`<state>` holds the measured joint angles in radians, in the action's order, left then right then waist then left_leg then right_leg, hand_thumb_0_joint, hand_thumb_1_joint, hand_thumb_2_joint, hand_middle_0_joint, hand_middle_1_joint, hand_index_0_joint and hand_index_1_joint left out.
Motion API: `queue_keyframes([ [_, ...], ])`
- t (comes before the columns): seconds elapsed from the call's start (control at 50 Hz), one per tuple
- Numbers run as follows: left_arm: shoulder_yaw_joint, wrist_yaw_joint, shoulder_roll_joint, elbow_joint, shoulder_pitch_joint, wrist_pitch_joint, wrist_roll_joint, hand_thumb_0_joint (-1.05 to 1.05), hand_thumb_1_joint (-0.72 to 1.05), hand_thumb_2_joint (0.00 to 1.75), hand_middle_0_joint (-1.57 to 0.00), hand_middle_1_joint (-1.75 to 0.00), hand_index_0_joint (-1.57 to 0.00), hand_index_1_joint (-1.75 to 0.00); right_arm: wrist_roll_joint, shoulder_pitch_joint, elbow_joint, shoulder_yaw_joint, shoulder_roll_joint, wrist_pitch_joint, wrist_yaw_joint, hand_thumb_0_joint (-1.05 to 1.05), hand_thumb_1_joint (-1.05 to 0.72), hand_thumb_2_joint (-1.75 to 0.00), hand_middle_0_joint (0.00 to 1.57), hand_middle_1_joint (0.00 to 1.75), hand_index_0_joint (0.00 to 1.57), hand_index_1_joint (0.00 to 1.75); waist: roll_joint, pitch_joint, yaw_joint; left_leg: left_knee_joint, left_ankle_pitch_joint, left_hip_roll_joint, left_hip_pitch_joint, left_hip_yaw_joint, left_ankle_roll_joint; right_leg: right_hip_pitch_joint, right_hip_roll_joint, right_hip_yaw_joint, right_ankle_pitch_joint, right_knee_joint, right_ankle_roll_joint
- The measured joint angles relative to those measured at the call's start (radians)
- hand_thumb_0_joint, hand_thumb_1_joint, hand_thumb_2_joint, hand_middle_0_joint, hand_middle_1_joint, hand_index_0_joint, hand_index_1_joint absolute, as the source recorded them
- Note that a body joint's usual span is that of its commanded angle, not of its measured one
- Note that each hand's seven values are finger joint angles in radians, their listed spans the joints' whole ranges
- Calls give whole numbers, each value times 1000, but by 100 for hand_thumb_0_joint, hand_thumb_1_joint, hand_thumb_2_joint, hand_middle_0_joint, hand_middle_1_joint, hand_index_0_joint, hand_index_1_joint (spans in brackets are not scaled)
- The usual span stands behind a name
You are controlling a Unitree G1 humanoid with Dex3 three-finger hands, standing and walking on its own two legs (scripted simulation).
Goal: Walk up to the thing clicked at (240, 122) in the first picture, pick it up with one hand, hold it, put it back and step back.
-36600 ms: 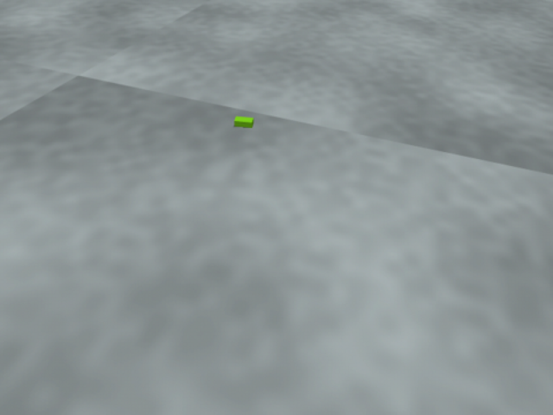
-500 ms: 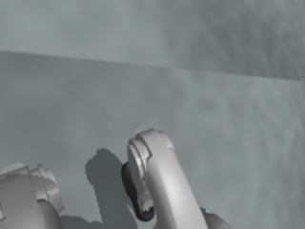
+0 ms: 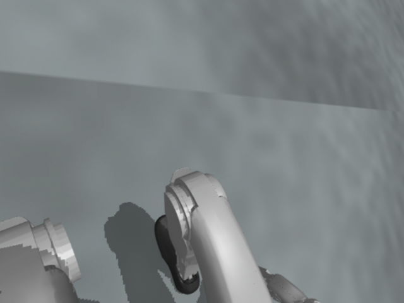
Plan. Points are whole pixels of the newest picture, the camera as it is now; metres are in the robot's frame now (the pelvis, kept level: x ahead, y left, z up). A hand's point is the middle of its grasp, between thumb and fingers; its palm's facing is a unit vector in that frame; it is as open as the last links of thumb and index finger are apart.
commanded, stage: close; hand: left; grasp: from above
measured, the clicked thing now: out of the picture +0.45 +0.34 -0.28
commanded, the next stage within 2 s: settle in 1.60 s
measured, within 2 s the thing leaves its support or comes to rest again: leaves its support in 1.96 s
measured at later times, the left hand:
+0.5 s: hand out of the picture +0.43 +0.32 -0.25, palm faces -0.46 -0.16 -0.88, open 11.3 cm
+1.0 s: hand out of the picture +0.43 +0.34 -0.25, palm faces -0.45 -0.17 -0.88, open 9.1 cm
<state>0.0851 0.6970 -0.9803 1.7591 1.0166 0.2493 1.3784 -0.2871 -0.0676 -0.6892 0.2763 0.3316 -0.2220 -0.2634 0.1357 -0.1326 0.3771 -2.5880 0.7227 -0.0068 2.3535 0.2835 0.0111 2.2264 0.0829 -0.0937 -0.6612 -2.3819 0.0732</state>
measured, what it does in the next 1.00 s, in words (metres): stands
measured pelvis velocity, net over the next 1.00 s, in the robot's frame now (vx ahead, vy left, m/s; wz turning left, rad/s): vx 0.00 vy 0.00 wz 0.00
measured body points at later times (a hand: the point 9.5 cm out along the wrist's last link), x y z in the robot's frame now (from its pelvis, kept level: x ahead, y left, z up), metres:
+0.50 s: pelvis +0.00 +0.00 +0.00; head +0.26 +0.14 +0.34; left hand +0.45 +0.33 -0.20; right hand +0.07 -0.25 -0.06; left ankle +0.06 +0.12 -0.26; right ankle +0.12 -0.14 -0.26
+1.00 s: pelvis +0.00 +0.00 +0.00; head +0.27 +0.14 +0.33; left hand +0.45 +0.34 -0.20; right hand +0.07 -0.26 -0.04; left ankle +0.06 +0.12 -0.26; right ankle +0.12 -0.14 -0.26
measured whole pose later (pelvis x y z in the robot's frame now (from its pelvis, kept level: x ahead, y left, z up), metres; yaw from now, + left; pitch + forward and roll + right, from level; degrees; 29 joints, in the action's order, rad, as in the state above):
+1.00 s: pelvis +0.00 +0.00 +0.00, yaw +0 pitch +27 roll -16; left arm 0.12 0.59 -1.05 1.71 1.02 0.26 1.30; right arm -0.28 -0.08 -0.68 0.30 0.36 -0.23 -0.26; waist 0.15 -0.17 0.38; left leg -2.58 0.74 -0.01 2.33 0.30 0.03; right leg 2.21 0.07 -0.11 -0.66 -2.37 0.09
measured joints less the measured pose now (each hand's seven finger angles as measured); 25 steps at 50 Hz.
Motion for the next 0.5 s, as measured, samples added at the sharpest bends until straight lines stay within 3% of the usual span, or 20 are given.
queue_keyframes([
  [0.18,54,-60,-45,-5,10,-29,-57,0,-24,78,-27,-85,-29,-83,7,-6,7,4,12,-32,-12,0,-90,-90,20,30,20,30,6,-26,6,-6,12,-1,0,4,6,4,-3,-1,-7,-7,8],
  [0.28,39,-104,-59,-33,6,-6,-78,0,-19,73,-32,-81,-34,-80,6,-10,2,15,8,-21,-13,1,-90,-90,20,30,20,30,6,-35,-1,-8,25,-5,-10,12,15,-5,-10,-7,-17,-10,15],
  [0.42,12,-113,-56,-43,-8,48,-69,0,-12,68,-37,-77,-39,-75,1,-5,11,36,-6,8,-6,1,-90,-90,20,30,20,30,6,-37,-6,-4,28,-6,-26,27,25,-19,-13,-20,-14,-2,17],
  [0.5,26,-91,-47,-45,-23,72,-43,0,-7,66,-41,-74,-43,-72,1,-3,19,43,-6,15,-1,1,-90,-90,20,29,20,30,5,-36,-6,-4,22,-5,-29,29,25,-21,-11,-23,-7,0,12],
])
